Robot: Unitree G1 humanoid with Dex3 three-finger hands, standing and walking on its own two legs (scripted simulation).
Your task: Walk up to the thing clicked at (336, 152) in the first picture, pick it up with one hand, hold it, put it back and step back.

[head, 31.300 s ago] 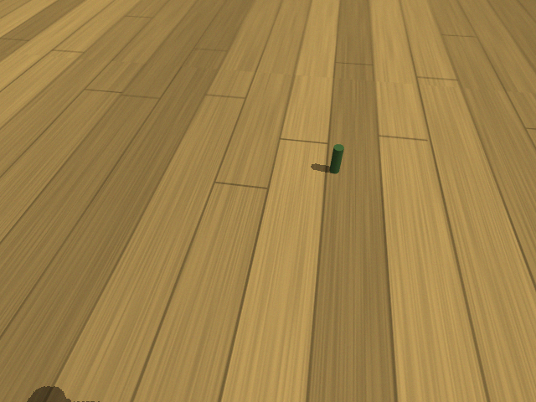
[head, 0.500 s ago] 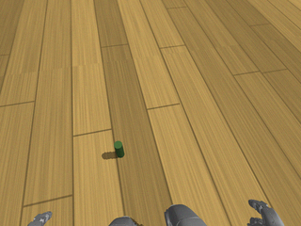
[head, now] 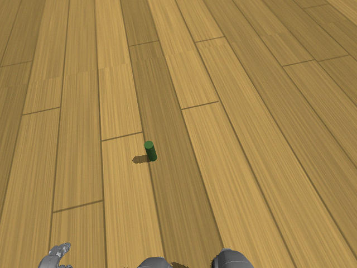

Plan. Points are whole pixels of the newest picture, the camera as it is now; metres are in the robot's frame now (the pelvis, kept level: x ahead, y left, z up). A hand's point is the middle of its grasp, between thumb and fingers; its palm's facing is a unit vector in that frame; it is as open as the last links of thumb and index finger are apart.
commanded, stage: step back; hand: left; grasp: from the side
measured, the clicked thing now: (150, 151) +0.75 +0.21 -0.68
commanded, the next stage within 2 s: stand in 1.66 s
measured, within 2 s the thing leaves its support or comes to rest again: neither
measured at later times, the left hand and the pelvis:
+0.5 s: hand out of the picture -0.10 +0.25 -0.13, palm faces -0.04 -0.90 -0.44, open 7.4 cm; pelvis -0.17 -0.02 +0.00, yaw -3 degrees
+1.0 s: hand out of the picture -0.24 +0.27 -0.14, palm faces +0.01 -0.92 -0.39, open 7.4 cm; pelvis -0.26 +0.00 +0.00, yaw +0 degrees
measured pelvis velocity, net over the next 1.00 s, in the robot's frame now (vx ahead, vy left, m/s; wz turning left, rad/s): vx -0.26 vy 0.00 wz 0.00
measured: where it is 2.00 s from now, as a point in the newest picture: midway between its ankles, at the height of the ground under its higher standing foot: outside the picture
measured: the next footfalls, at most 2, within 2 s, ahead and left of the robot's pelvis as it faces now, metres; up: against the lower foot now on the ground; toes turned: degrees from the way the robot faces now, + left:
left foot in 0.04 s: +0.00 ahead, +0.13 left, +0.00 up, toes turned -1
right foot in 0.36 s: -0.12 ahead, -0.13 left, +0.00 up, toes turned -1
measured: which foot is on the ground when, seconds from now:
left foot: up 0.00-0.02, down 0.04-0.38, up 0.40-0.68, down 0.70-1.00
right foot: down 0.00-0.06, up 0.08-0.34, down 0.36-0.74, up 0.76-0.92, down 0.94-1.00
